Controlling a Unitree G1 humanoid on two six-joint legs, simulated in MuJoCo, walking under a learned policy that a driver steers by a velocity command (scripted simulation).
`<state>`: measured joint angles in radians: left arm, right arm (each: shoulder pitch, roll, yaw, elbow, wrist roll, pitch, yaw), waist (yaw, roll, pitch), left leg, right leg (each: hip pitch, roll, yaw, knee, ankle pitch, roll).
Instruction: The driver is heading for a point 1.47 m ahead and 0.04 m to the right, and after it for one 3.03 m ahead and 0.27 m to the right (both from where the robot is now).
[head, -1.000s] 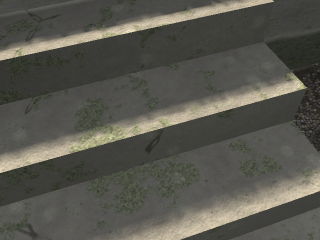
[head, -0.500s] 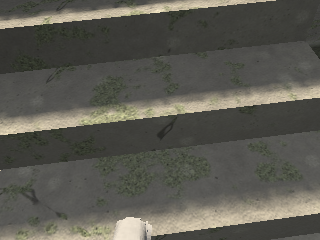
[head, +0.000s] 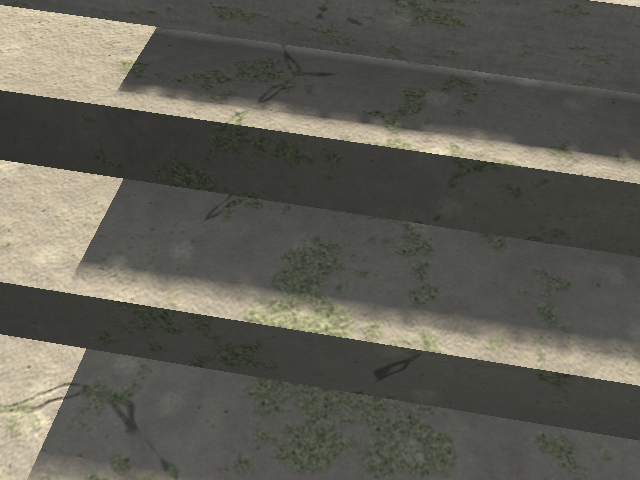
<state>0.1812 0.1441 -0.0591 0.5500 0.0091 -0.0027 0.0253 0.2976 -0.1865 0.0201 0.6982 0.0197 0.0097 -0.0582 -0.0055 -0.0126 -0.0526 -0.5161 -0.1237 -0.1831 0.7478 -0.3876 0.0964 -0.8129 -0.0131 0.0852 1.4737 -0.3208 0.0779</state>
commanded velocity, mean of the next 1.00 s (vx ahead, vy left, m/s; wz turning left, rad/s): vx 0.49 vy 0.00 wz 0.15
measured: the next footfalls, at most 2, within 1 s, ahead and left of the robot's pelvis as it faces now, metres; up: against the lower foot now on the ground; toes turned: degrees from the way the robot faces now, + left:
right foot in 0.20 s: +0.08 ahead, -0.16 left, +0.00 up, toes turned +5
left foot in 0.70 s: +0.48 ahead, +0.12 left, +0.18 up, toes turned +15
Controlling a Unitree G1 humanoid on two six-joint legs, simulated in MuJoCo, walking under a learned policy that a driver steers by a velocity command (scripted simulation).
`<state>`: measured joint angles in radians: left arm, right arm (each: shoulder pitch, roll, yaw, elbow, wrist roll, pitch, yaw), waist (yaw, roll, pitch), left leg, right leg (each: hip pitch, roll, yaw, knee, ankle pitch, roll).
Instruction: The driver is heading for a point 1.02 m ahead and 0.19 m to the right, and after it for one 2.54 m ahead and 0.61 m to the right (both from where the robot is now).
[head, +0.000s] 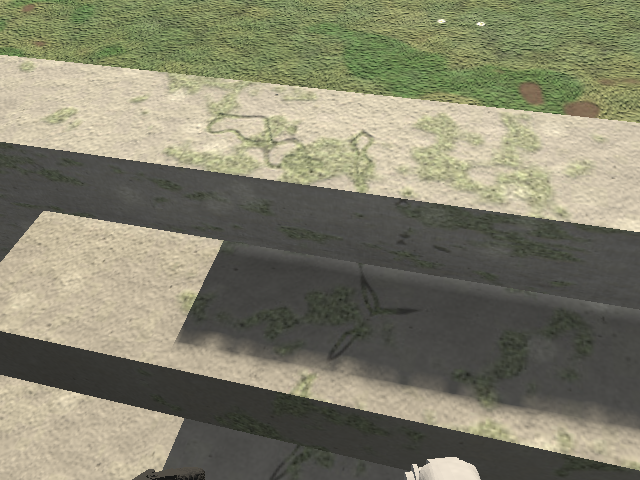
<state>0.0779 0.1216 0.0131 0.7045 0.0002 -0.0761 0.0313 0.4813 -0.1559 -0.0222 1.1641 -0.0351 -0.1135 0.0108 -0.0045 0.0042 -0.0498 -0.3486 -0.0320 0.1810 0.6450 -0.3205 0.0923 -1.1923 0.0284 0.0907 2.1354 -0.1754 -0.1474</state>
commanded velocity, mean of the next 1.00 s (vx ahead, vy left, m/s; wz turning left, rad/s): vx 0.50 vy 0.00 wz -0.01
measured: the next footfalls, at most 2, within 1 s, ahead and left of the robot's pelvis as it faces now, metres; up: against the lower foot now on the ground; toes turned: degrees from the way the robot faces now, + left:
right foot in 0.24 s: +0.31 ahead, -0.13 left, +0.18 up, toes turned -4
left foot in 0.78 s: +0.65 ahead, +0.09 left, +0.36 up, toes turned +4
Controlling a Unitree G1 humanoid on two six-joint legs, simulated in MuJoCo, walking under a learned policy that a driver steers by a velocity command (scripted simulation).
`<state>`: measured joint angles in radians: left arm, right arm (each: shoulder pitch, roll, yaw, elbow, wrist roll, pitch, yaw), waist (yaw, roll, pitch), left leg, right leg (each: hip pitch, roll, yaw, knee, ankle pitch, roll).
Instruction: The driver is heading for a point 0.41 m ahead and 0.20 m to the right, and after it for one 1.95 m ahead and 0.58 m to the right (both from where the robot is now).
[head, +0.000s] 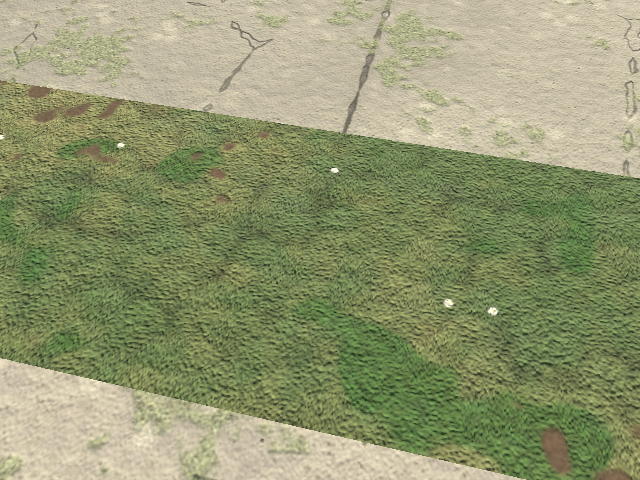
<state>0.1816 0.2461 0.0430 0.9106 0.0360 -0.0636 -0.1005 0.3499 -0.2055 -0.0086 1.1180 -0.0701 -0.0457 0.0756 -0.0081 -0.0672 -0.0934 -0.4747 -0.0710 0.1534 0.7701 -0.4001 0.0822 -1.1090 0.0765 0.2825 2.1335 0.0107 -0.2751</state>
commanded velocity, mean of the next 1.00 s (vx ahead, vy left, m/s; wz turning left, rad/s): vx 0.29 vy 0.00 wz -0.45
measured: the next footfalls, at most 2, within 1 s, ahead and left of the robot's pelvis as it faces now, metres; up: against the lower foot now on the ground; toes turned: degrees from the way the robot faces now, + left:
right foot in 0.28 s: +0.34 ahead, -0.12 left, +0.18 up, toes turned -9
left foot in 0.70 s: +0.62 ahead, +0.05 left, +0.18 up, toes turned -22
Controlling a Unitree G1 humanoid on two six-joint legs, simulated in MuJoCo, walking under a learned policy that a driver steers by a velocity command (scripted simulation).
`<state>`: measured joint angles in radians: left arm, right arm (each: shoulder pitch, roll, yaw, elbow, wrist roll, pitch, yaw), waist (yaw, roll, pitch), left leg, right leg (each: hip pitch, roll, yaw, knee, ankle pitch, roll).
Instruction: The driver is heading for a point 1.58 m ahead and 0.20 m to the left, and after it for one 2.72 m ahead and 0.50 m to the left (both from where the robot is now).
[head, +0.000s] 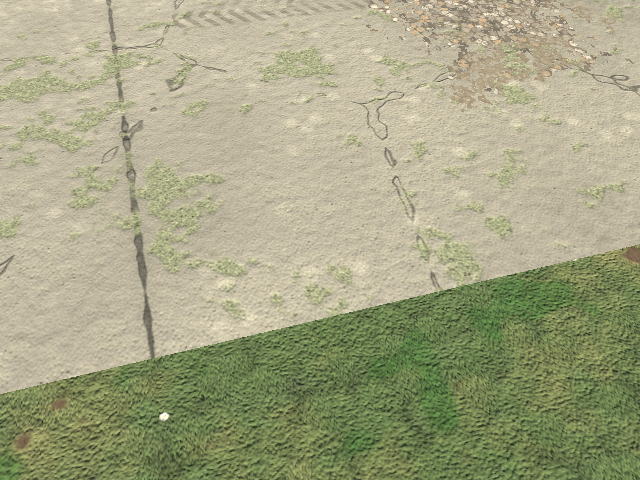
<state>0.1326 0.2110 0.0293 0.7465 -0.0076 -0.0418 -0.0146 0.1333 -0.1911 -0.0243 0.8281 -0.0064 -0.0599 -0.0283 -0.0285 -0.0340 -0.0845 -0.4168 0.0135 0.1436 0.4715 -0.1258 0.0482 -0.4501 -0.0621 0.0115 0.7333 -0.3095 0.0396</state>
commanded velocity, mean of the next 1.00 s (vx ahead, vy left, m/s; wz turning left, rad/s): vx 0.09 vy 0.00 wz -0.05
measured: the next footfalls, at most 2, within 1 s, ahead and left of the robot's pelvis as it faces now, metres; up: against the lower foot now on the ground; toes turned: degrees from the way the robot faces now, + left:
right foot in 0.02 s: +0.06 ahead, -0.14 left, +0.00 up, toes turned -1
right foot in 1.00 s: +0.07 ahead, -0.14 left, +0.00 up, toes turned -3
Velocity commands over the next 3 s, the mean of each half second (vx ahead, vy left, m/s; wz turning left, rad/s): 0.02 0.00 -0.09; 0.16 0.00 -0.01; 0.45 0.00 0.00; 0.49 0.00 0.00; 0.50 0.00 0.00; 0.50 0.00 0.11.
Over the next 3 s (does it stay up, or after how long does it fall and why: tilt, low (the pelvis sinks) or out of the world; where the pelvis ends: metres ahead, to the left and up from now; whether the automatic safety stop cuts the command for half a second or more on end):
stays up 1.13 -0.09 -0.01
